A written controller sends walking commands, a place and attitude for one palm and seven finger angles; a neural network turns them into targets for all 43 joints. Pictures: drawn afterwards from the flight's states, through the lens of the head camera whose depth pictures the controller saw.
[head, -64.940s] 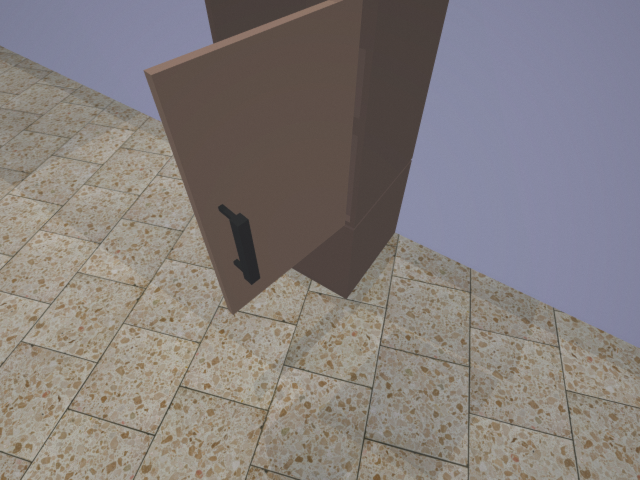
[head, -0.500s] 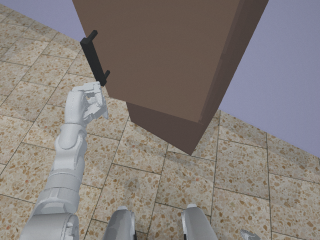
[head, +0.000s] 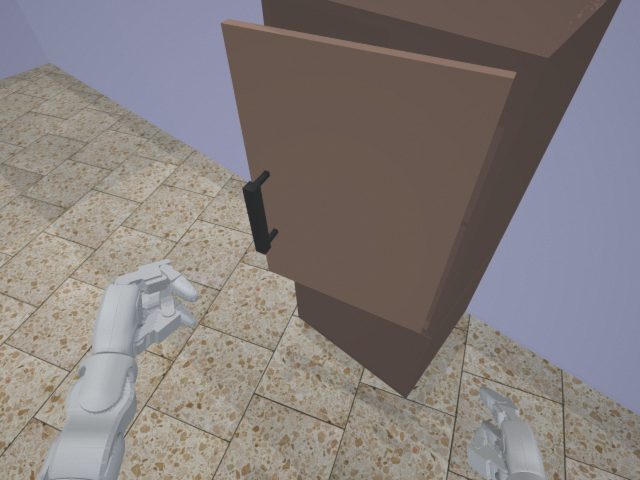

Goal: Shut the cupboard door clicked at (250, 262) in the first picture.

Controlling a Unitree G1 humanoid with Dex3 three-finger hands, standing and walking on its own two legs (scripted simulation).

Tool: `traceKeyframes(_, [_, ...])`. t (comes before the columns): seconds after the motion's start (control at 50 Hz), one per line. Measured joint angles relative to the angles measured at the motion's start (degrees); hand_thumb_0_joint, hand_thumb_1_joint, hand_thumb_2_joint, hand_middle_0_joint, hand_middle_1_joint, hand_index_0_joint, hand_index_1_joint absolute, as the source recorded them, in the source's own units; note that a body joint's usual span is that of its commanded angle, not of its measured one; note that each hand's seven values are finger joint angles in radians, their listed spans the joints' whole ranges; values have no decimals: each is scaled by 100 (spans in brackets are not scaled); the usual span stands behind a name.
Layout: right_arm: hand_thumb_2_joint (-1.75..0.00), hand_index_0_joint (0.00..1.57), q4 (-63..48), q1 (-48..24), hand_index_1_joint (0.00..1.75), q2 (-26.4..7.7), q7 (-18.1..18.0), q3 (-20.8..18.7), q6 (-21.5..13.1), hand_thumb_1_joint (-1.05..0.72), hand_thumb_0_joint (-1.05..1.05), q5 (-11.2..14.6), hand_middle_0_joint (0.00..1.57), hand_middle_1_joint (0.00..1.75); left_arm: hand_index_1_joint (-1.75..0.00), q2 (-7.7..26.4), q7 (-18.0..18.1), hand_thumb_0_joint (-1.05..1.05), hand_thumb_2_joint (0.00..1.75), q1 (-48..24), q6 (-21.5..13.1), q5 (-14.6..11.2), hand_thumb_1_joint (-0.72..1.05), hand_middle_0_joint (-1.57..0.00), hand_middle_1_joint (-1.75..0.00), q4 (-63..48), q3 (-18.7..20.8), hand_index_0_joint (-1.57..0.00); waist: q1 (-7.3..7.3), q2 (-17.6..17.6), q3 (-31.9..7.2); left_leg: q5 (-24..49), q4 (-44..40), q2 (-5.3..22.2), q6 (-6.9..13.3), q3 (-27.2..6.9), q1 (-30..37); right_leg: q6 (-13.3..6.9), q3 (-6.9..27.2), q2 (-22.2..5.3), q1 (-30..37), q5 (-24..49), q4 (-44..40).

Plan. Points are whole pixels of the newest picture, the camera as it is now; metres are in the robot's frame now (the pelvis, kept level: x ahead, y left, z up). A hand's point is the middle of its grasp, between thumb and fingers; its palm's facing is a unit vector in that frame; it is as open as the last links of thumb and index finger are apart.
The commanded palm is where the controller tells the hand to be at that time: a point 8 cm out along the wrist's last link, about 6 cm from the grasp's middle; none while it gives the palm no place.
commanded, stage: draw the hand back to the body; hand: left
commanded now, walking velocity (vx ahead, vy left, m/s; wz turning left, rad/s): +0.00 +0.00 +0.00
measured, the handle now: (263, 213) +0.61 +0.15 -0.07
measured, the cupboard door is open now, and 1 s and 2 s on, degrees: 13 13 13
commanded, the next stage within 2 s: step back with the hand held close in 0.84 s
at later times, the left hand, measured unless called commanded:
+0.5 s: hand (32, 312) +0.22 +0.27 +0.18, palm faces +0.46 -0.76 -0.46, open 6.4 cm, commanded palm +0.18 +0.30 +0.20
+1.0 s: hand (28, 319) +0.22 +0.27 +0.19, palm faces +0.46 -0.78 -0.42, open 7.4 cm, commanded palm +0.16 +0.30 +0.20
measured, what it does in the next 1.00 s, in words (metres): stands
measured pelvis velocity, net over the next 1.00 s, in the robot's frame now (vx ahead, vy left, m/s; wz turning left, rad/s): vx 0.02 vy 0.00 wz -0.02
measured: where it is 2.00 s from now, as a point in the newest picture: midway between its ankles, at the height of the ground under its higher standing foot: outside the picture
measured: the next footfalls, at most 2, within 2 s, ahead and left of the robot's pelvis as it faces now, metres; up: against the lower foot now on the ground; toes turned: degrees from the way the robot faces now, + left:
none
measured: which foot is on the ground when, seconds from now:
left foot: down 0.00-1.00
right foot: down 0.00-1.00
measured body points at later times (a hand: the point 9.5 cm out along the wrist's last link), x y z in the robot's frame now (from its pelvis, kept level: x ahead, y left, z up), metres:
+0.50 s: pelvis +0.03 +0.00 +0.02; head +0.02 -0.03 +0.47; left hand +0.19 +0.30 +0.21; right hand +0.22 -0.22 -0.07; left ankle +0.01 +0.15 -0.71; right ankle -0.01 -0.15 -0.71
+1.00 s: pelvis +0.02 +0.00 +0.03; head +0.00 -0.02 +0.47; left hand +0.19 +0.30 +0.21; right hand +0.19 -0.23 -0.06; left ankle +0.01 +0.15 -0.71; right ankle -0.01 -0.15 -0.71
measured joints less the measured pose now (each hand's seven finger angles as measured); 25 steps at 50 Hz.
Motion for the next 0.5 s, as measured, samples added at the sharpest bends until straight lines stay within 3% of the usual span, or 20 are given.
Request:
traceKeyframes(0.22, [-90,20,335,-36,30,92,93,146,-328,-90,1,-128,21,30,-92,111,246,1,90,1010,270,52,89,-76,-91,-1303,516,-77,256,111,160,280,-1074,-21,-4,62,1232,5,-30,-50,1223,292,-1079])
traceKeyframes(0.5, [-90,20,666,98,30,7,140,-63,-611,-90,1,-188,21,30,-50,429,291,1,90,2079,130,19,89,-39,-50,-2571,1535,-39,416,171,206,365,-1471,25,-23,120,1711,-9,-10,-17,1686,405,-1494])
